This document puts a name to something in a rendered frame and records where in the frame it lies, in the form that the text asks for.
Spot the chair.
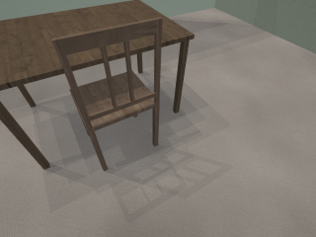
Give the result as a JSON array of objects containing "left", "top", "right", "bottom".
[{"left": 51, "top": 17, "right": 163, "bottom": 172}]

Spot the table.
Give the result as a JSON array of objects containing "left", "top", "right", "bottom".
[{"left": 0, "top": 0, "right": 195, "bottom": 170}]

